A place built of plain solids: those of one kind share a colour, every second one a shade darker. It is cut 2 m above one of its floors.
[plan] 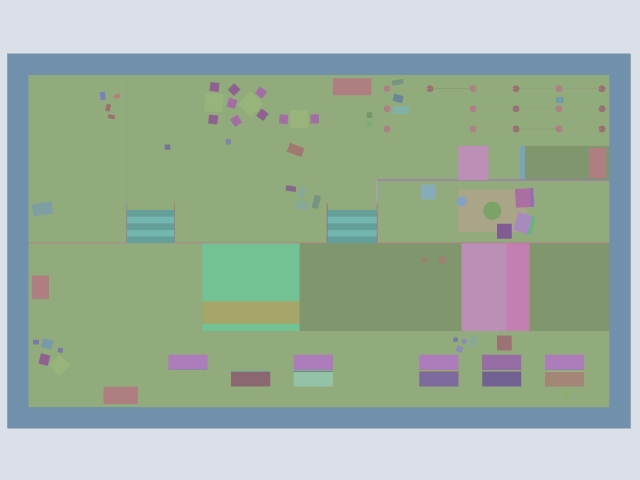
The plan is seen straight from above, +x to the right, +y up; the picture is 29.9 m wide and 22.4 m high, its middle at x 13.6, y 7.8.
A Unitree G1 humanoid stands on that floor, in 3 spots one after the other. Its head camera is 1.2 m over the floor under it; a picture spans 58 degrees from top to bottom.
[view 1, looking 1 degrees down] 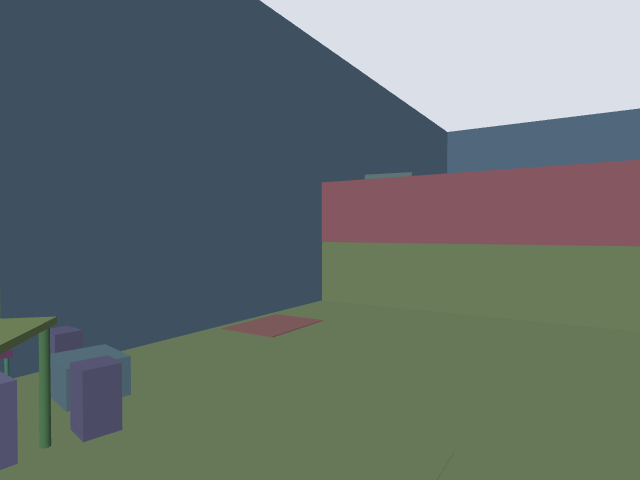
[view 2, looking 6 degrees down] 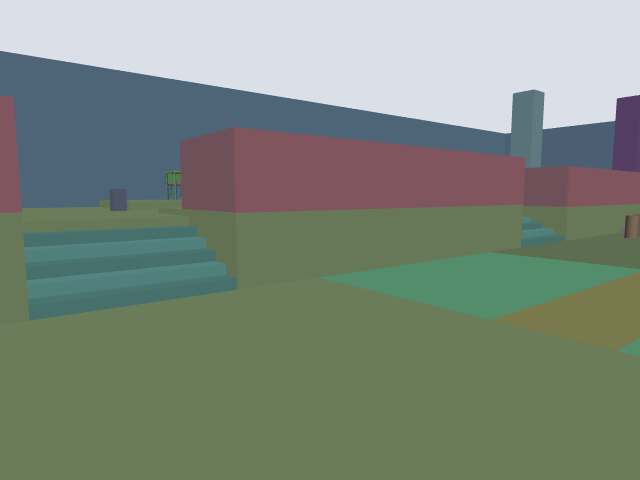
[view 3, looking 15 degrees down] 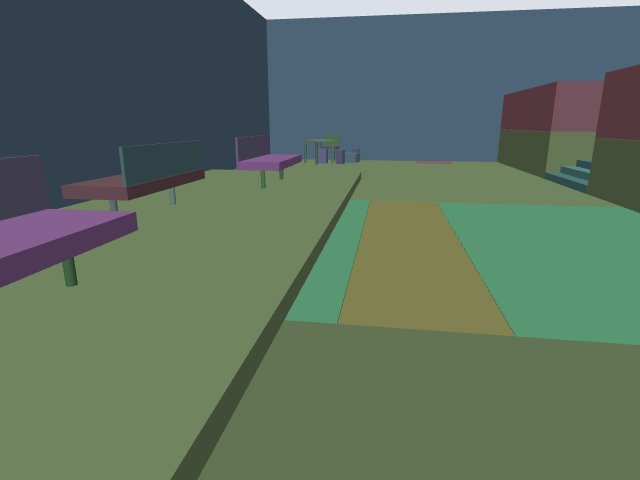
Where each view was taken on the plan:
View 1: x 4.02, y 1.16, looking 122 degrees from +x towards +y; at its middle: wall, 7.59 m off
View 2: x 4.30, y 2.75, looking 52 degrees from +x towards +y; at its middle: floor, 6.25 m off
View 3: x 15.10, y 4.17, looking -171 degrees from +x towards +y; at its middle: floor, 4.11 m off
